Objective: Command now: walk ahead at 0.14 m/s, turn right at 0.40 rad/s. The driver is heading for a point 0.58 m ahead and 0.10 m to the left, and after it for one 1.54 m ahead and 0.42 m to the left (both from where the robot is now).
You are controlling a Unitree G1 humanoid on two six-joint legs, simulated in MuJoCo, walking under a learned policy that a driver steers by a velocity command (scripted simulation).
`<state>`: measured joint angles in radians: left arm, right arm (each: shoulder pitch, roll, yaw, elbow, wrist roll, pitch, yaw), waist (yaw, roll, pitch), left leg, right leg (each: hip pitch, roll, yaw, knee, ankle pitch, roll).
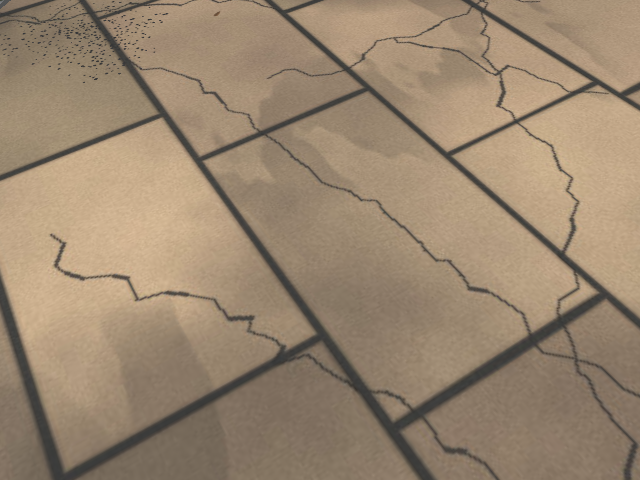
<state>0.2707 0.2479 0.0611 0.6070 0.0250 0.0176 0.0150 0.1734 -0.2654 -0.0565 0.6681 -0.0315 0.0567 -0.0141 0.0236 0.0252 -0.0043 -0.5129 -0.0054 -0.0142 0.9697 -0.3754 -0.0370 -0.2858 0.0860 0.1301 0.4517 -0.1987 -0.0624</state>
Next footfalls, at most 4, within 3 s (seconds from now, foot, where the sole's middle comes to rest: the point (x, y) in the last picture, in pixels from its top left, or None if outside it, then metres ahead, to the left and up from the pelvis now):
0.14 left None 0.05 0.11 -0.78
0.60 right None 0.37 -0.10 -0.78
1.14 left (334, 403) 0.66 0.06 -0.78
1.72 right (411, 386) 0.70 -0.11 -0.78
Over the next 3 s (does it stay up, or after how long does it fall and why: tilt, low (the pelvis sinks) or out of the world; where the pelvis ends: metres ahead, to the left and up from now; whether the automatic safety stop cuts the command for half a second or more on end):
stays up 0.72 -0.01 0.00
